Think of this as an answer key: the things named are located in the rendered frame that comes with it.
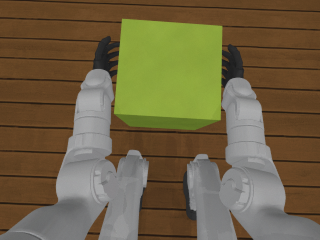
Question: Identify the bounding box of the robot right forearm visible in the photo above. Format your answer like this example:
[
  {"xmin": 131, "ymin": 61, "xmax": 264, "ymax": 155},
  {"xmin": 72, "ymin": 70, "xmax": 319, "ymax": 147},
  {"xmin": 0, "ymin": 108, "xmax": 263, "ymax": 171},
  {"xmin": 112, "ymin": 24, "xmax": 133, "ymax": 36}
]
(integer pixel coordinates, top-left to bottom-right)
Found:
[{"xmin": 221, "ymin": 77, "xmax": 281, "ymax": 181}]

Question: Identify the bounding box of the carton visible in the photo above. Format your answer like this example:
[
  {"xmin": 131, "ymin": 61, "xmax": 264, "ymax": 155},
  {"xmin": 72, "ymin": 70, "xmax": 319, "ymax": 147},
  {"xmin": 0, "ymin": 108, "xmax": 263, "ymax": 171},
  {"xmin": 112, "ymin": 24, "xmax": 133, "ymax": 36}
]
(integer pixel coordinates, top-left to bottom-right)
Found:
[{"xmin": 114, "ymin": 18, "xmax": 223, "ymax": 130}]

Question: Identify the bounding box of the robot left forearm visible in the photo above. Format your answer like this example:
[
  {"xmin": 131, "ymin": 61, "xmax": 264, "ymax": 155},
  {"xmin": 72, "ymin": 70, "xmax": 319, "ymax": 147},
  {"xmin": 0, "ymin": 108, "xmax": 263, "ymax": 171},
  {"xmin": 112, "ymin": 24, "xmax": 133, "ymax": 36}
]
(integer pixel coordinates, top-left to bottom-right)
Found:
[{"xmin": 56, "ymin": 69, "xmax": 115, "ymax": 196}]

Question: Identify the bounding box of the right robot hand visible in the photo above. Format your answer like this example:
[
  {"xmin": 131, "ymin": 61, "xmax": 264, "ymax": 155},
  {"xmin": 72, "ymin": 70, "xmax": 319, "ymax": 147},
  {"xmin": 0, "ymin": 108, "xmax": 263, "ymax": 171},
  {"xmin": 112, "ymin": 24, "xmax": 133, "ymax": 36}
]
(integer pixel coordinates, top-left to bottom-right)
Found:
[{"xmin": 221, "ymin": 44, "xmax": 244, "ymax": 89}]

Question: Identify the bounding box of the left robot upper arm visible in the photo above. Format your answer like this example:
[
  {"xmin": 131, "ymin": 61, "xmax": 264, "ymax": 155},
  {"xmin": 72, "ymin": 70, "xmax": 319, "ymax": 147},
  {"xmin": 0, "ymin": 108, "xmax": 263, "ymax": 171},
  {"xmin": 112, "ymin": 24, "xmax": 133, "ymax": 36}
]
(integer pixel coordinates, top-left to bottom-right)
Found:
[{"xmin": 0, "ymin": 158, "xmax": 120, "ymax": 240}]

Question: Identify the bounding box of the left robot hand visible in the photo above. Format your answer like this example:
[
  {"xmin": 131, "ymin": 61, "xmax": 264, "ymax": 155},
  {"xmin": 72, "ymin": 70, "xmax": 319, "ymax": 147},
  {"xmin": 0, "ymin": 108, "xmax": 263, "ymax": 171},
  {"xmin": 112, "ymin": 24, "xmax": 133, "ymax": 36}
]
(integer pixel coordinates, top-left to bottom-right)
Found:
[{"xmin": 92, "ymin": 36, "xmax": 120, "ymax": 78}]

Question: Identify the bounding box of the left robot shin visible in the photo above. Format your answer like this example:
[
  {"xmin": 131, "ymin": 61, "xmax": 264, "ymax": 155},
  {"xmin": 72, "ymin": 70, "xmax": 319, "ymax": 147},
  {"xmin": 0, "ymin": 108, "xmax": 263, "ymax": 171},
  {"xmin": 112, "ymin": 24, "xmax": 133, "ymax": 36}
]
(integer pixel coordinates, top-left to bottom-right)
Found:
[{"xmin": 117, "ymin": 149, "xmax": 143, "ymax": 198}]

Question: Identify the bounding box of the right robot thigh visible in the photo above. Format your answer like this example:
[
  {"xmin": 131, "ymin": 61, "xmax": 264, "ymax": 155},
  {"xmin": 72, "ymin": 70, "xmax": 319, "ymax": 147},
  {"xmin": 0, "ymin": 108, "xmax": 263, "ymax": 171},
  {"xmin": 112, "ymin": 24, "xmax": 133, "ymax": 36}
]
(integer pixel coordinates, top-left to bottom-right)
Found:
[{"xmin": 187, "ymin": 159, "xmax": 238, "ymax": 240}]

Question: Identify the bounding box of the right robot upper arm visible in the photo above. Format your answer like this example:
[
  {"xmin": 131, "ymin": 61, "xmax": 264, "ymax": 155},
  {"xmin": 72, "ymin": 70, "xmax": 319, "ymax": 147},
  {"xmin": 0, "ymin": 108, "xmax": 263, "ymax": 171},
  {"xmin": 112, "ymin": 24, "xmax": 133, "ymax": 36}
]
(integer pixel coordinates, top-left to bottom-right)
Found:
[{"xmin": 219, "ymin": 166, "xmax": 320, "ymax": 240}]

